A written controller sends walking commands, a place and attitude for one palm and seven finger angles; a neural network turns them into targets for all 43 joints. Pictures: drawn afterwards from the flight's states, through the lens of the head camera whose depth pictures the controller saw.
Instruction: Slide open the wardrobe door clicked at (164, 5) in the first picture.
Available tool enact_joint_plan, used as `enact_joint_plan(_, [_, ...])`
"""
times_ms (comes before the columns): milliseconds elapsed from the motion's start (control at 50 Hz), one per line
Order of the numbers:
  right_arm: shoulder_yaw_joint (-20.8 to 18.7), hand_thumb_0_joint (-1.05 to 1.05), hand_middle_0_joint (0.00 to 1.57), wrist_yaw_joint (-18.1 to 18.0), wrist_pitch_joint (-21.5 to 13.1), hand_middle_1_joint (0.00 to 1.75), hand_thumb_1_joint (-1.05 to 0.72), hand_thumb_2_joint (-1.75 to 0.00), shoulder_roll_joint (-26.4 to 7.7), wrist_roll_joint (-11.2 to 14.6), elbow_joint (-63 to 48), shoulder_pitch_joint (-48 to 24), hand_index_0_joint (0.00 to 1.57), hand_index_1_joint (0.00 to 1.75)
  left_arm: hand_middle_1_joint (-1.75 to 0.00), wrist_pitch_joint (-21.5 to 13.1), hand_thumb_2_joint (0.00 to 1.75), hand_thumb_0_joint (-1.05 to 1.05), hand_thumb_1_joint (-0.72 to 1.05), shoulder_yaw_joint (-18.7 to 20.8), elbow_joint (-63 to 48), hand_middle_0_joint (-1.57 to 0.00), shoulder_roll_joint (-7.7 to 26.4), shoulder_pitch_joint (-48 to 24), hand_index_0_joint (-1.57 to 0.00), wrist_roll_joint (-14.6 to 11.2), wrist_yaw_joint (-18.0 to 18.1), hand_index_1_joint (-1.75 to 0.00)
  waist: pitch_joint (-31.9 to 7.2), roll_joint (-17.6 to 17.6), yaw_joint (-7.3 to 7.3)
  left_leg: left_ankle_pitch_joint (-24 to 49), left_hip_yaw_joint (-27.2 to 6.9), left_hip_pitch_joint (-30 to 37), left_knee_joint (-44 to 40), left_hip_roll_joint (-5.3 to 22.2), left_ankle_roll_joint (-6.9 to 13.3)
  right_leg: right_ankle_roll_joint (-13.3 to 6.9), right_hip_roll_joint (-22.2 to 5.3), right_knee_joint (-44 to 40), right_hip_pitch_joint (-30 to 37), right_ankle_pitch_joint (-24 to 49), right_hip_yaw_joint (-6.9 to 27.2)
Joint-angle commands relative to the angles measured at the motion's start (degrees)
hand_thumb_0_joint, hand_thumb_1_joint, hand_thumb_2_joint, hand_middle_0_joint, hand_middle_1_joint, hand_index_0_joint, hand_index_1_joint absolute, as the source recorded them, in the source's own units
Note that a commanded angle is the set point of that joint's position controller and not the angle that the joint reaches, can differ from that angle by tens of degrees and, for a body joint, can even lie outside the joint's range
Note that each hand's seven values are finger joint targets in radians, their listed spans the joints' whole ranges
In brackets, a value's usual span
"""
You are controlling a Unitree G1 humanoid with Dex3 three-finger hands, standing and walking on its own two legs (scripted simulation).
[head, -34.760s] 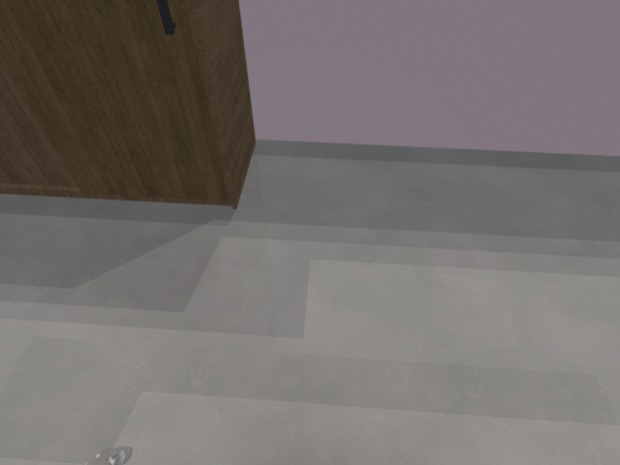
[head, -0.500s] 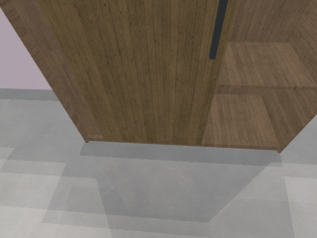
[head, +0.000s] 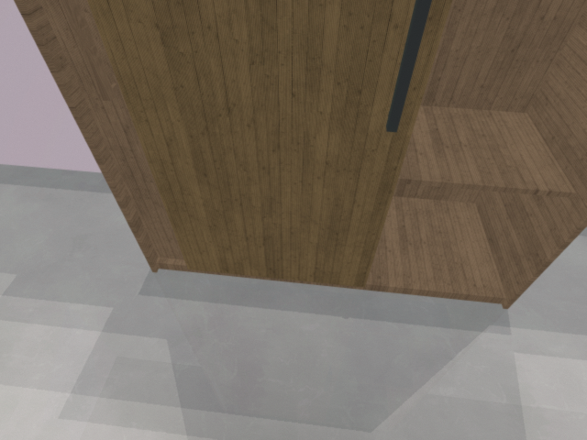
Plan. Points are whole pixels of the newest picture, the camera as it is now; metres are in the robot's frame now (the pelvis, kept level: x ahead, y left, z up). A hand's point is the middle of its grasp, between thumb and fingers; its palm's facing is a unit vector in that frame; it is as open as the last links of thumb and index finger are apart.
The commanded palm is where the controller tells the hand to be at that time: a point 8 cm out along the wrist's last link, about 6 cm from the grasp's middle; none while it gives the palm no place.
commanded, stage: let the arm hang, fingers relaxed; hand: right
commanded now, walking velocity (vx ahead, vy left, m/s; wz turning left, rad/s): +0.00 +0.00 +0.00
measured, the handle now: (406, 61) +0.77 -0.17 +0.17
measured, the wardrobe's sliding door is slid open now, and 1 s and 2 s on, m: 0.54 0.54 0.54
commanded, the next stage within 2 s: look to check the result in 0.14 s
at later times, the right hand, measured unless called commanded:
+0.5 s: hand out of the picture +0.05 -0.23 -0.16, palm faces -0.01 +0.95 -0.31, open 7.4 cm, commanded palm none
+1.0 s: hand out of the picture +0.11 -0.21 -0.15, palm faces -0.02 +0.95 -0.32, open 7.4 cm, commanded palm none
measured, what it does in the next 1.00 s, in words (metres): stands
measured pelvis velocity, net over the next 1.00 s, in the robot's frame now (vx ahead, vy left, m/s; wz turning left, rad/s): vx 0.04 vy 0.03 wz -0.01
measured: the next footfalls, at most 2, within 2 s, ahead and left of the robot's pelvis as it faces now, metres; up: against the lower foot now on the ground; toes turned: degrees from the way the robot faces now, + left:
none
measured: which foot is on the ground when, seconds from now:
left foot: down 0.00-1.00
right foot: down 0.00-1.00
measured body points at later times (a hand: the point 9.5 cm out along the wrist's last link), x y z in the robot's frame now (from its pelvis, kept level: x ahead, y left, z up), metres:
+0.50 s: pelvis +0.01 +0.01 +0.00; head +0.04 +0.01 +0.45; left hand +0.08 +0.29 -0.14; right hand +0.06 -0.28 -0.14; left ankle -0.01 +0.14 -0.74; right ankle +0.04 -0.09 -0.74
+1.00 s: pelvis +0.04 +0.03 +0.01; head +0.05 +0.03 +0.46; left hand +0.13 +0.32 -0.13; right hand +0.12 -0.26 -0.13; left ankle -0.01 +0.15 -0.74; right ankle +0.04 -0.09 -0.74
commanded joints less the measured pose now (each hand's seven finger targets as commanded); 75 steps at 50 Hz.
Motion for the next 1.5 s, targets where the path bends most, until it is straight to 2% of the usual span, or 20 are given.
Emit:
enact_joint_plan(0, [-1.80,0.00,0.20,-0.18,-0.75,0.30,-0.90,-0.90,-8.44,-0.12,-1.64,2.53,0.20,0.30,-0.30,-1.07,0.90,0.00,0.90,1.78,-2.21,-0.20,9.07,1.05,-0.20,-0.12,0.29,-0.30,1.12,-1.19,-0.25,-0.11,-3.05,-2.35,-4.72,3.53,3.23,0.03,-7.01,-7.06,1.52,-1.87,8.61])
enact_joint_plan(60, [-1.93,0.00,0.20,-0.14,-0.95,0.30,-0.90,-0.90,-9.10,-0.07,-1.91,1.48,0.20,0.30,-0.30,-1.24,0.90,0.00,0.90,1.80,-2.26,-0.20,9.78,0.30,-0.20,-0.19,0.31,-0.30,0.43,-0.80,-0.14,1.12,-3.20,-1.85,-5.07,3.75,3.26,0.10,-7.06,-6.42,2.75,1.26,8.46])
enact_joint_plan(80, [-2.03,0.00,0.20,-0.10,-0.95,0.30,-0.90,-0.90,-9.31,-0.03,-1.89,1.22,0.20,0.30,-0.30,-1.30,0.90,0.00,0.90,1.86,-2.16,-0.20,10.11,0.05,-0.20,-0.19,0.34,-0.30,0.03,-1.85,-0.15,1.05,-3.11,-1.52,-5.18,3.81,3.30,0.10,-7.15,-6.61,3.06,1.27,8.63])
enact_joint_plan(100, [-2.09,0.00,0.20,-0.05,-0.91,0.30,-0.90,-0.90,-9.83,-0.05,-1.90,0.70,0.20,0.30,-0.30,-1.26,0.90,0.00,0.90,1.85,-2.22,-0.20,10.48,-0.41,-0.20,-0.22,0.33,-0.30,1.02,-1.95,-0.16,0.68,-3.07,-1.61,-5.36,3.76,3.29,0.10,-7.17,-7.09,2.54,0.41,8.89])
enact_joint_plan(120, [-2.29,0.00,0.20,-0.02,-1.05,0.30,-0.90,-0.90,-10.42,-0.16,-2.03,0.84,0.20,0.30,-0.30,-1.28,0.90,0.00,0.90,2.05,-2.44,-0.20,11.30,-0.72,-0.20,-0.31,0.33,-0.30,0.47,-1.07,-0.31,1.19,-3.11,-1.39,-5.64,3.67,3.35,0.06,-7.26,-6.65,3.08,1.40,8.67])
enact_joint_plan(200, [-2.33,0.00,0.20,0.18,-1.04,0.30,-0.90,-0.90,-11.24,-0.04,-1.83,-0.51,0.20,0.30,-0.30,-1.31,0.90,0.00,0.90,2.17,-2.39,-0.20,12.49,-1.85,-0.20,-0.22,0.34,-0.30,0.47,-1.78,-0.15,0.45,-3.18,-1.24,-6.14,3.90,3.52,0.16,-7.37,-7.42,3.52,0.14,9.00])
enact_joint_plan(260, [-2.41,0.00,0.20,0.26,-1.25,0.30,-0.90,-0.90,-12.41,0.01,-1.91,-1.34,0.20,0.30,-0.30,-1.37,0.90,0.00,0.90,2.28,-2.53,-0.20,13.56,-2.72,-0.20,-0.31,0.27,-0.30,-0.65,-0.42,-0.04,1.15,-3.32,-0.77,-6.64,4.24,3.59,0.14,-7.55,-6.92,4.78,1.92,8.90])
enact_joint_plan(420, [-2.57,0.00,0.20,0.44,-1.56,0.30,-0.90,-0.90,-15.67,0.04,-1.94,-3.41,0.20,0.30,-0.30,-1.50,0.90,0.00,0.90,2.51,-2.74,-0.20,16.62,-5.41,-0.20,-0.58,0.06,-0.30,-2.53,-0.15,-0.08,3.86,-3.76,0.64,-7.51,4.65,3.70,0.21,-8.00,-6.64,7.08,6.32,8.75])
enact_joint_plan(520, [-2.52,0.00,0.20,0.54,-1.70,0.30,-0.90,-0.90,-17.04,0.11,-1.93,-4.38,0.20,0.30,-0.30,-1.50,0.90,0.00,0.90,2.41,-2.83,-0.20,17.76,-7.19,-0.20,-0.60,-0.10,-0.30,-2.48,0.89,-0.19,4.99,-3.79,0.85,-8.29,5.10,3.68,0.37,-8.14,-6.66,7.93,7.82,8.72])
enact_joint_plan(580, [-2.43,0.00,0.20,0.58,-1.60,0.30,-0.90,-0.90,-17.54,0.17,-1.99,-5.71,0.20,0.30,-0.30,-1.57,0.90,0.00,0.90,2.32,-2.73,-0.20,18.40,-7.87,-0.20,-0.51,-0.13,-0.30,-2.41,-0.40,-0.03,5.45,-3.90,1.39,-8.24,5.16,3.65,0.55,-8.27,-7.28,8.00,8.30,8.80])
enact_joint_plan(620, [-2.52,0.00,0.20,0.58,-1.80,0.30,-0.90,-0.90,-18.13,0.11,-2.21,-5.53,0.20,0.30,-0.30,-1.59,0.90,0.00,0.90,2.22,-2.95,-0.20,18.66,-8.32,-0.20,-0.62,-0.22,-0.30,-3.50,0.64,-0.19,6.94,-3.92,1.96,-8.43,5.29,3.67,0.57,-8.35,-6.77,8.77,9.73,8.61])
enact_joint_plan(660, [-2.47,0.00,0.20,0.59,-1.83,0.30,-0.90,-0.90,-18.27,0.20,-2.17,-6.24,0.20,0.30,-0.30,-1.66,0.90,0.00,0.90,2.19,-2.85,-0.20,18.91,-8.67,-0.20,-0.52,-0.23,-0.30,-3.85,0.01,-0.04,7.79,-3.93,2.40,-8.43,5.57,3.68,0.67,-8.39,-6.92,8.97,10.37,8.67])
enact_joint_plan(780, [-2.58,0.00,0.20,0.52,-1.91,0.30,-0.90,-0.90,-18.57,0.23,-2.60,-6.83,0.20,0.30,-0.30,-1.73,0.90,0.00,0.90,2.11,-3.07,-0.20,19.28,-9.24,-0.20,-0.50,-0.17,-0.30,-4.46,-0.27,-0.08,11.16,-3.86,3.62,-8.33,5.72,3.76,0.91,-8.55,-6.64,9.79,13.04,8.26])
enact_joint_plan(820, [-2.72,0.00,0.20,0.47,-2.04,0.30,-0.90,-0.90,-18.79,0.17,-2.89,-6.79,0.20,0.30,-0.30,-1.74,0.90,0.00,0.90,2.07,-3.20,-0.20,19.37,-9.13,-0.20,-0.59,-0.13,-0.30,-4.59,0.73,-0.12,12.79,-3.76,3.80,-8.28,5.61,3.78,0.97,-8.60,-6.30,10.16,14.12,8.06])
enact_joint_plan(900, [-2.61,0.00,0.20,0.46,-1.92,0.30,-0.90,-0.90,-18.64,0.23,-2.91,-7.12,0.20,0.30,-0.30,-1.67,0.90,0.00,0.90,2.03,-3.12,-0.20,19.16,-9.29,-0.20,-0.51,-0.10,-0.30,-3.72,-0.53,-0.04,12.48,-3.97,4.02,-8.58,5.73,3.89,1.14,-8.57,-6.75,9.75,13.26,7.87])
enact_joint_plan(920, [-2.72,0.00,0.20,0.42,-2.02,0.30,-0.90,-0.90,-18.75,0.19,-3.04,-6.79,0.20,0.30,-0.30,-1.67,0.90,0.00,0.90,2.01,-3.27,-0.20,19.21,-9.11,-0.20,-0.58,-0.07,-0.30,-4.45,0.49,-0.17,13.68,-3.98,4.30,-8.45,5.59,3.91,1.11,-8.63,-6.30,10.30,14.12,7.85])
enact_joint_plan(1180, [-2.76,0.00,0.20,0.11,-1.95,0.30,-0.90,-0.90,-18.08,0.41,-3.00,-6.44,0.20,0.30,-0.30,-1.39,0.90,0.00,0.90,2.02,-2.78,-0.20,18.22,-7.89,-0.20,-0.55,0.25,-0.30,-3.81,1.02,-0.02,17.66,-3.92,5.22,-8.45,5.75,3.96,1.45,-8.71,-5.79,10.68,14.17,6.85])
enact_joint_plan(1260, [-2.82,0.00,0.20,-0.09,-2.02,0.30,-0.90,-0.90,-18.07,0.45,-2.95,-6.13,0.20,0.30,-0.30,-1.35,0.90,0.00,0.90,2.07,-2.67,-0.20,17.91,-7.28,-0.20,-0.59,0.38,-0.30,-5.06,0.93,0.05,21.38,-3.89,6.44,-7.75,5.79,3.93,1.51,-8.73,-5.10,11.16,15.73,6.42])
enact_joint_plan(1400, [-2.81,0.00,0.20,-0.02,-1.85,0.30,-0.90,-0.90,-17.75,0.43,-2.83,-6.07,0.20,0.30,-0.30,-1.18,0.90,0.00,0.90,2.07,-2.50,-0.20,17.57,-7.30,-0.20,-0.56,0.42,-0.30,-2.70,0.59,-0.02,18.84,-4.00,5.39,-8.54,5.58,3.92,1.66,-8.73,-5.68,10.39,13.54,6.27])
enact_joint_plan(1480, [-2.77,0.00,0.20,-0.03,-1.91,0.30,-0.90,-0.90,-17.58,0.44,-2.79,-5.86,0.20,0.30,-0.30,-1.18,0.90,0.00,0.90,2.08,-2.51,-0.20,17.39,-7.20,-0.20,-0.51,0.40,-0.30,-3.13,0.64,-0.09,18.77,-4.19,5.40,-8.68,5.66,3.87,1.65,-8.74,-5.66,10.70,13.09,6.18])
